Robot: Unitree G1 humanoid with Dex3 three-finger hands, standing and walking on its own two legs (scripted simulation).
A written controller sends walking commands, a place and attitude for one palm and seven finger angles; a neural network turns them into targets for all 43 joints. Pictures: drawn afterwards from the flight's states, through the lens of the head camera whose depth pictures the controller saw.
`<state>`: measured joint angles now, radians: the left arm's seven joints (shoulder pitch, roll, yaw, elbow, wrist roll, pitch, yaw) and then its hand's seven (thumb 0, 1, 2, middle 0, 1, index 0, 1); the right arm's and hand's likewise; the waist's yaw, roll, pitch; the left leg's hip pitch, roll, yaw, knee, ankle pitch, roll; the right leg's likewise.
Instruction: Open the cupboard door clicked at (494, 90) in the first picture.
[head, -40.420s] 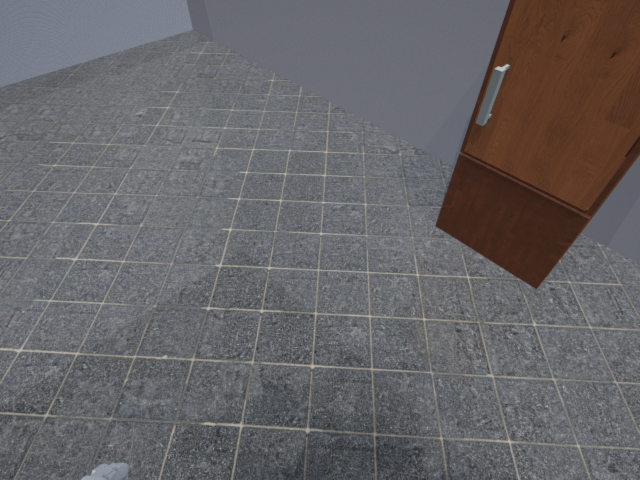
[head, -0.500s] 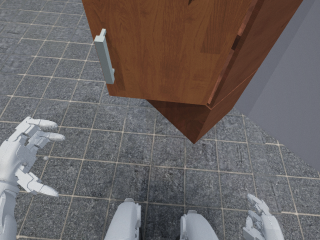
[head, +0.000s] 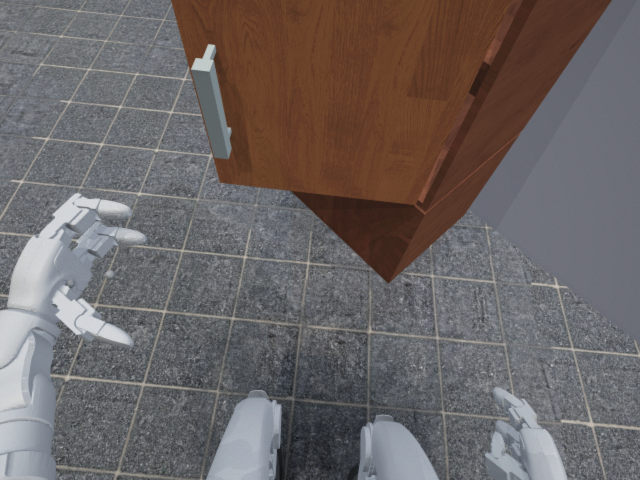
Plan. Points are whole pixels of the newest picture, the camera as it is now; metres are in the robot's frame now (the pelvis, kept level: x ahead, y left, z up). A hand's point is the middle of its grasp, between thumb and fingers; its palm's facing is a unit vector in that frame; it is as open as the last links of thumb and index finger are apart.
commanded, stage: move the hooked fingers beside the handle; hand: left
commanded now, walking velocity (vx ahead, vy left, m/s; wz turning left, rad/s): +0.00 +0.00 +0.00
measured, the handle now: (217, 105) +0.64 +0.21 +0.02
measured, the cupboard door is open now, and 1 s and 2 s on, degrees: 42 42 42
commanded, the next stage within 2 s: none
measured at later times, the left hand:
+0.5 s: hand (141, 204) +0.43 +0.26 +0.04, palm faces -0.06 -1.00 -0.03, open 14.0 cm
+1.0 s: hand (165, 154) +0.52 +0.26 +0.03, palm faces -0.04 -1.00 -0.03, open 14.0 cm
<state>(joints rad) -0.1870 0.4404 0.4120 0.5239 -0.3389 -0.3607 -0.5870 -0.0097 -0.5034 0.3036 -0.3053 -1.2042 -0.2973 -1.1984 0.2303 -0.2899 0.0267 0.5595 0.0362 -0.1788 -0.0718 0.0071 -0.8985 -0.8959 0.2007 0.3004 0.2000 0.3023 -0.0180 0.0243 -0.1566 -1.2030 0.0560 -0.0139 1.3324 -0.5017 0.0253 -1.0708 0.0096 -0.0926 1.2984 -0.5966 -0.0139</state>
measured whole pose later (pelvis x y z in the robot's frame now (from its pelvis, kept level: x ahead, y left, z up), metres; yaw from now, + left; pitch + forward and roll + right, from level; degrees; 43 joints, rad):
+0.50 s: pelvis +0.00 +0.00 -0.01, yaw -2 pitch +25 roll -4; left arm -0.57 0.54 0.48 0.91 -0.23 -0.42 -0.54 -0.01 -0.50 0.30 -0.30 -1.20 -0.30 -1.20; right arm 0.29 -0.30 0.02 0.62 0.02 -0.07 -0.04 0.01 -0.90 -0.90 0.20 0.30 0.20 0.30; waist -0.08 0.03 -0.16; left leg -1.30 0.07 0.00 1.37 -0.51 0.03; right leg -1.18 0.02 -0.07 1.34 -0.60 -0.01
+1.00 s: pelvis -0.01 +0.00 -0.04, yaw -4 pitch +31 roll -6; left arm -0.97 0.77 0.53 1.20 -0.09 -0.36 -0.50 -0.01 -0.50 0.30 -0.31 -1.20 -0.30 -1.20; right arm 0.30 -0.31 0.07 0.60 0.01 0.02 -0.04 0.00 -0.90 -0.90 0.20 0.30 0.20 0.30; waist -0.18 0.04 -0.14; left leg -1.50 0.09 -0.03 1.48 -0.53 0.03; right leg -1.36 0.04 -0.10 1.43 -0.60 -0.01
